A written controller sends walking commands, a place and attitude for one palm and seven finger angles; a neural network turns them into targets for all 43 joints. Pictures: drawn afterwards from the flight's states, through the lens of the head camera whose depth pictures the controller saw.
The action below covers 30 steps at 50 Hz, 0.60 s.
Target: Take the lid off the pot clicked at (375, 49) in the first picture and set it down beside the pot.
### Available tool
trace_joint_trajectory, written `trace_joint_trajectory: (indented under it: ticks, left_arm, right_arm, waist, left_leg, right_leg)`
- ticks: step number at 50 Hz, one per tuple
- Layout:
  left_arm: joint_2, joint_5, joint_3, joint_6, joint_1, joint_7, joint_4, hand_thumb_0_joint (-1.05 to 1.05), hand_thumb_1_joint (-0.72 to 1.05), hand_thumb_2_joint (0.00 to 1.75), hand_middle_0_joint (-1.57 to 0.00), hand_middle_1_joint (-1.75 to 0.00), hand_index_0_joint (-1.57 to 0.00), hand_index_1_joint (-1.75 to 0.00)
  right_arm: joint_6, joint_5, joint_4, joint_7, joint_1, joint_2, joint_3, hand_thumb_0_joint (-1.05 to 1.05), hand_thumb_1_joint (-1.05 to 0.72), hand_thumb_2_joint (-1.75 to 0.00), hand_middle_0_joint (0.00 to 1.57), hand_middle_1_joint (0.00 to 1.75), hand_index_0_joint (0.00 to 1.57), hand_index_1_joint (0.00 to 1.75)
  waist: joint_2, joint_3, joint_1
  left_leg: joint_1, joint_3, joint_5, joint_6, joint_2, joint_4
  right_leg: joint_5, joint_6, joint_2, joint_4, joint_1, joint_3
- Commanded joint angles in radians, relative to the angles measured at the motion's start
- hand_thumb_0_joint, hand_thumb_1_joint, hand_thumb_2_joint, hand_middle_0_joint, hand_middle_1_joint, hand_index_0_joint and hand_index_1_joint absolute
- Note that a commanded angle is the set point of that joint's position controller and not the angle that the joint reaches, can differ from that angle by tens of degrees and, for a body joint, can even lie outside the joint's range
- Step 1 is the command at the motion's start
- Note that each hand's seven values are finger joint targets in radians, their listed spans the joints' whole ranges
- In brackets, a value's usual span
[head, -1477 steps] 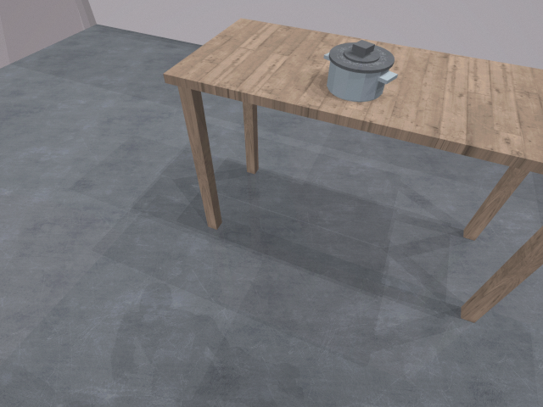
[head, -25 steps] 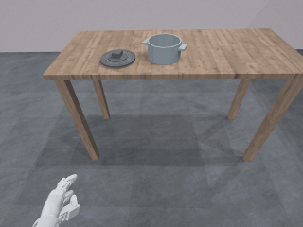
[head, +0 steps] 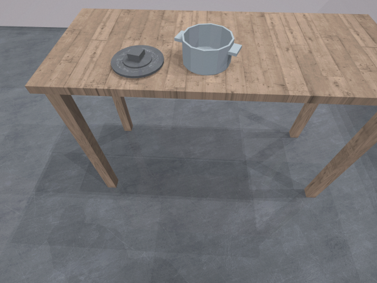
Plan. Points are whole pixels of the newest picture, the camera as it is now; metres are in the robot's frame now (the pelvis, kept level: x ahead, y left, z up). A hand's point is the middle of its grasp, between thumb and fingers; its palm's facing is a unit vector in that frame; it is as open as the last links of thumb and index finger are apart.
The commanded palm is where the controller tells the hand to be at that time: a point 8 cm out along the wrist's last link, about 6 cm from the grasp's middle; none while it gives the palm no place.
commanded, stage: stop stepping back and stand still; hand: left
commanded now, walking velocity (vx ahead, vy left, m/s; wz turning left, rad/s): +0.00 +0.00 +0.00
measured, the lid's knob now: (136, 53) +0.76 +0.20 +0.05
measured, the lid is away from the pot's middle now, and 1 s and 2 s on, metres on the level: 0.23 0.23 0.23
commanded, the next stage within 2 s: let the arm hang, fingers relaxed in 0.34 s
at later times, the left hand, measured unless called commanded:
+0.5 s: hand out of the picture +0.10 +0.18 -0.17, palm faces +0.00 -0.97 -0.23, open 7.4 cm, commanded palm none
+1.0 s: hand out of the picture +0.01 +0.19 -0.17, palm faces +0.02 -0.98 -0.21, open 7.3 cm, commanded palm none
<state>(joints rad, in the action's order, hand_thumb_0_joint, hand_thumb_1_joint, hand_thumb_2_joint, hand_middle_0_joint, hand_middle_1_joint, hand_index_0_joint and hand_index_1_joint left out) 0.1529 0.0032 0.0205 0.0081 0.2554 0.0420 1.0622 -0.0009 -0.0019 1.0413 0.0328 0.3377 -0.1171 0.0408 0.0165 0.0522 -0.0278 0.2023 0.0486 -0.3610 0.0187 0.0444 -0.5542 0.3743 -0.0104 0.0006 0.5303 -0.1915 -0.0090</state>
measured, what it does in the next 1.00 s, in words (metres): stands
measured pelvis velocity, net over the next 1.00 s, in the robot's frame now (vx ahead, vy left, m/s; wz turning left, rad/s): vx -0.01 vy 0.01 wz -0.01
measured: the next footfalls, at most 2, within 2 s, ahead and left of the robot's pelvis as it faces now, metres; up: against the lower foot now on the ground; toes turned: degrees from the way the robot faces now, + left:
none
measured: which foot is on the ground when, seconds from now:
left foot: down 0.00-1.00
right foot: down 0.00-1.00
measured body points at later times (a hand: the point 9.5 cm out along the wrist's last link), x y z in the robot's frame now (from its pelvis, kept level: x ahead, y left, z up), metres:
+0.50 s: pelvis +0.02 +0.00 +0.00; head +0.07 -0.01 +0.45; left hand +0.10 +0.23 -0.15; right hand +0.05 -0.23 -0.16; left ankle -0.07 +0.13 -0.73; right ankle -0.07 -0.11 -0.73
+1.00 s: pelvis -0.01 +0.01 +0.01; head +0.00 +0.01 +0.46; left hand +0.01 +0.24 -0.15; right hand -0.04 -0.20 -0.16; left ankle -0.07 +0.13 -0.73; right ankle -0.07 -0.11 -0.73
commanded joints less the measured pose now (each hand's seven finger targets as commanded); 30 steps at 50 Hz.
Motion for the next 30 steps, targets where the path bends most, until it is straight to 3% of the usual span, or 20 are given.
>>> trace_joint_trajectory:
  ticks: [1, 4, 11, 16, 17, 18, 20, 22, 24, 28, 30]
  left_arm:
    - [0.108, -0.002, 0.03, 0.008, 0.059, 0.015, -0.024, 0.0, 0.9, 0.9, -0.2, -0.3, -0.2, -0.3]
    - [0.1, 0.001, 0.025, -0.002, 0.025, 0.019, -0.027, 0.0, 0.9, 0.9, -0.2, -0.3, -0.2, -0.3]
    - [0.138, 0.002, 0.041, -0.006, -0.011, 0.024, -0.067, 0.0, 0.9, 0.9, -0.2, -0.3, -0.2, -0.3]
    - [0.131, 0.003, 0.033, -0.009, -0.04, 0.017, -0.079, 0.0, 0.9, 0.9, -0.2, -0.3, -0.2, -0.3]
    - [0.126, 0.004, 0.032, -0.005, -0.036, 0.016, -0.077, 0.0, 0.9, 0.9, -0.2, -0.3, -0.2, -0.3]
    - [0.126, 0.005, 0.031, -0.002, -0.03, 0.016, -0.075, 0.0, 0.9, 0.9, -0.2, -0.3, -0.2, -0.3]
    - [0.132, 0.004, 0.035, 0.004, -0.007, 0.018, -0.07, 0.0, 0.9, 0.9, -0.2, -0.3, -0.2, -0.3]
    - [0.145, 0.001, 0.044, 0.006, 0.01, 0.022, -0.066, 0.0, 0.9, 0.9, -0.2, -0.3, -0.2, -0.3]
    - [0.146, 0.001, 0.041, 0.004, 0.003, 0.021, -0.064, 0.0, 0.9, 0.9, -0.2, -0.3, -0.2, -0.3]
    - [0.113, 0.003, 0.029, -0.004, -0.026, 0.015, -0.058, 0.0, 0.9, 0.9, -0.2, -0.3, -0.2, -0.3]
    - [0.104, 0.003, 0.024, -0.002, -0.013, 0.01, -0.047, 0.0, 0.9, 0.9, -0.2, -0.3, -0.2, -0.3]
  right_arm:
    - [0.006, 0.005, -0.003, 0.015, 0.096, -0.091, 0.028, 0.0, -0.9, -0.9, 0.2, 0.3, 0.2, 0.3]
    - [-0.01, 0.003, 0.006, 0.019, 0.046, -0.084, 0.029, 0.0, -0.9, -0.9, 0.2, 0.3, 0.2, 0.3]
    - [-0.019, 0.007, -0.026, 0.023, 0.019, -0.124, 0.043, 0.0, -0.9, -0.9, 0.2, 0.3, 0.2, 0.3]
    - [-0.021, 0.009, -0.036, 0.016, -0.011, -0.116, 0.038, 0.0, -0.9, -0.9, 0.2, 0.3, 0.2, 0.3]
    - [-0.018, 0.01, -0.036, 0.016, -0.013, -0.116, 0.035, 0.0, -0.9, -0.9, 0.2, 0.3, 0.2, 0.3]
    - [-0.016, 0.009, -0.035, 0.016, -0.009, -0.109, 0.036, 0.0, -0.9, -0.9, 0.2, 0.3, 0.2, 0.3]
    - [-0.013, 0.01, -0.034, 0.02, 0.005, -0.121, 0.036, 0.0, -0.9, -0.9, 0.2, 0.3, 0.2, 0.3]
    - [-0.016, 0.008, -0.041, 0.024, 0.007, -0.132, 0.041, 0.0, -0.9, -0.9, 0.2, 0.3, 0.2, 0.3]
    - [-0.018, 0.006, -0.032, 0.021, 0.003, -0.123, 0.037, 0.0, -0.9, -0.9, 0.2, 0.3, 0.2, 0.3]
    - [-0.018, 0.008, -0.01, 0.018, 0.002, -0.108, 0.03, 0.0, -0.9, -0.9, 0.2, 0.3, 0.2, 0.3]
    - [-0.014, 0.012, -0.002, 0.018, 0.017, -0.111, 0.024, 0.0, -0.9, -0.9, 0.2, 0.3, 0.2, 0.3]
  waist:
    - [-0.006, -0.107, -0.001]
    - [-0.026, -0.026, 0.0]
    - [-0.005, -0.132, 0.0]
    - [-0.005, -0.089, 0.0]
    - [-0.013, -0.093, 0.002]
    - [-0.022, -0.09, 0.001]
    - [-0.017, -0.133, 0.002]
    - [-0.052, -0.176, 0.004]
    - [-0.047, -0.147, 0.001]
    - [-0.002, -0.028, -0.002]
    - [0.004, -0.017, -0.002]
  left_leg:
    - [-0.096, 0.008, 0.651, -0.04, 0.061, -0.002]
    - [-0.092, 0.0, 0.654, -0.037, 0.074, 0.033]
    - [-0.146, 0.011, 0.774, -0.032, 0.087, 0.021]
    - [-0.121, -0.001, 0.563, -0.033, 0.091, 0.082]
    - [-0.128, 0.001, 0.554, -0.033, 0.089, 0.084]
    - [-0.133, 0.004, 0.563, -0.032, 0.086, 0.083]
    - [-0.148, 0.024, 0.67, -0.029, 0.077, 0.047]
    - [-0.136, 0.045, 0.673, -0.021, 0.068, 0.014]
    - [-0.117, 0.044, 0.594, -0.02, 0.063, 0.03]
    - [-0.14, 0.016, 0.536, -0.032, 0.087, 0.099]
    - [-0.144, 0.01, 0.529, -0.04, 0.093, 0.115]
  right_leg:
    - [-0.771, -0.029, -0.099, -0.002, 0.094, 0.031]
    - [-0.75, -0.019, -0.103, -0.034, 0.036, 0.031]
    - [-0.831, -0.016, -0.115, -0.001, 0.073, 0.032]
    - [-0.65, -0.016, -0.111, -0.067, 0.045, 0.046]
    - [-0.66, -0.017, -0.108, -0.077, 0.053, 0.052]
    - [-0.687, -0.015, -0.107, -0.081, 0.058, 0.049]
    - [-0.866, -0.016, -0.112, -0.05, 0.11, 0.042]
    - [-0.998, -0.019, -0.117, -0.021, 0.17, 0.037]
    - [-0.969, -0.018, -0.123, -0.029, 0.16, 0.041]
    - [-0.648, -0.016, -0.094, -0.098, 0.042, 0.03]
    - [-0.582, -0.019, -0.088, -0.119, 0.039, 0.031]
